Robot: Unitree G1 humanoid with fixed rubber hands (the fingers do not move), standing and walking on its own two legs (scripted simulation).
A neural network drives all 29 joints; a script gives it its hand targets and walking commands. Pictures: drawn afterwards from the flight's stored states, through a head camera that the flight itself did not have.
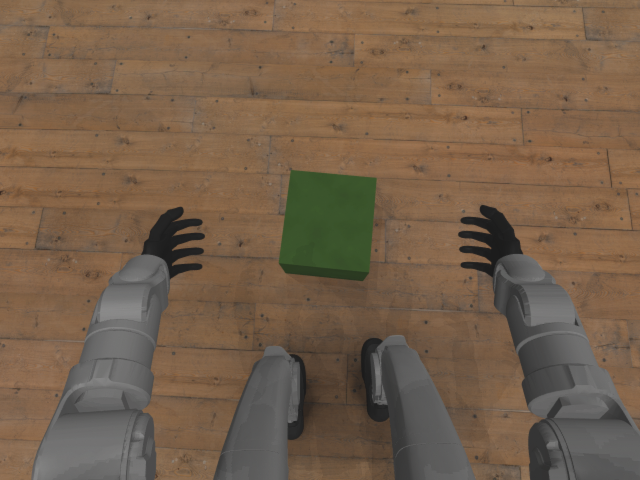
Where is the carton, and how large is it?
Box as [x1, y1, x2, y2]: [279, 170, 376, 280]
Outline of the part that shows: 291,170 279,256 280,265 284,271 288,273 362,280 368,273 376,178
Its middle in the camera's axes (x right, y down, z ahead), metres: +0.02 -0.04 +1.03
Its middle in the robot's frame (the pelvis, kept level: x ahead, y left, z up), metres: +0.53 -0.01 -0.60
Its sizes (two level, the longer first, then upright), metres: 0.239 0.216 0.164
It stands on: the floor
